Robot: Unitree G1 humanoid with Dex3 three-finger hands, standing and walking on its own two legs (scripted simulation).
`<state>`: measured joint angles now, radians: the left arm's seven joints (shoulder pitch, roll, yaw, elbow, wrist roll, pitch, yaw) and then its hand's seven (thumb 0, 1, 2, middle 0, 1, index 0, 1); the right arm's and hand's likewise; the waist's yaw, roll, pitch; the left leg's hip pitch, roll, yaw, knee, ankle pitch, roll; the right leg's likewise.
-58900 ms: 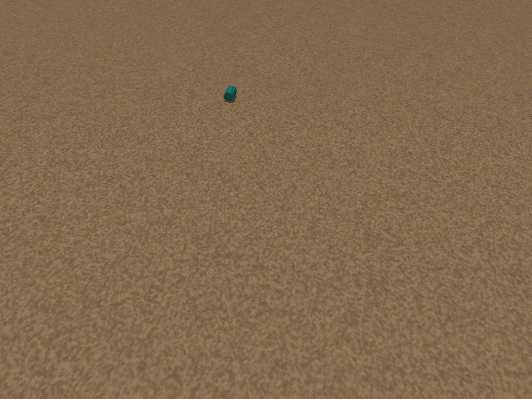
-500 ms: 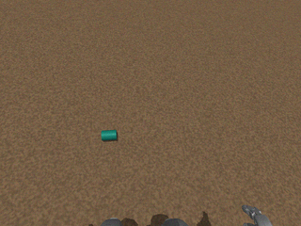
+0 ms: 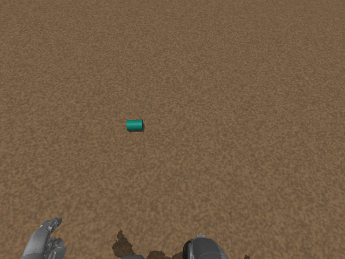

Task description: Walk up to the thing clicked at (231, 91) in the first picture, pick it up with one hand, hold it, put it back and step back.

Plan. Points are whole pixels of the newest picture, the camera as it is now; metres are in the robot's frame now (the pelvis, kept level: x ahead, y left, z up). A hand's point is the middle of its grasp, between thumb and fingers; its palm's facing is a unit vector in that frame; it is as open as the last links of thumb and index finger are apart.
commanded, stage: step back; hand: left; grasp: from above
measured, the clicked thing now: (134, 125) +0.93 +0.23 -0.71
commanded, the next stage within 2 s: stand in 1.50 s
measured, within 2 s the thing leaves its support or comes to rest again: neither
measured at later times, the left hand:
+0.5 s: hand out of the picture -0.10 +0.22 -0.12, palm faces -0.04 -0.90 -0.43, open 7.4 cm
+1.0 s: hand out of the picture -0.09 +0.21 -0.13, palm faces +0.02 -0.92 -0.40, open 7.4 cm
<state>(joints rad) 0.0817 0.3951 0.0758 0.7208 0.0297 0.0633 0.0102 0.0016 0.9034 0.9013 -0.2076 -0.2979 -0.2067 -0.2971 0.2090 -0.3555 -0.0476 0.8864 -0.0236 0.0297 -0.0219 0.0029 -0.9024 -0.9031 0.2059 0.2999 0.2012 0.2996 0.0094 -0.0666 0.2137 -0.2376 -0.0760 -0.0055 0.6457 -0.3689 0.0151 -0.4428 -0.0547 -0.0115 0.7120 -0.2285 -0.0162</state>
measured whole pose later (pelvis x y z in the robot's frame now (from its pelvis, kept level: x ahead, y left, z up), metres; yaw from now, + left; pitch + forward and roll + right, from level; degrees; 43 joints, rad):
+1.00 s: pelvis -0.17 -0.06 +0.01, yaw +1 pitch -3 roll -1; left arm 0.20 0.36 0.07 0.97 0.04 -0.05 -0.01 0.00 0.91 0.90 -0.21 -0.30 -0.21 -0.30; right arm 0.26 -0.39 -0.06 0.97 -0.02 0.02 0.01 0.00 -0.90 -0.90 0.21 0.30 0.20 0.30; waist 0.00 0.05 0.07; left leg -0.25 0.02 -0.11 0.75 -0.45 -0.01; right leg -0.30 0.02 -0.07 0.61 -0.24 -0.04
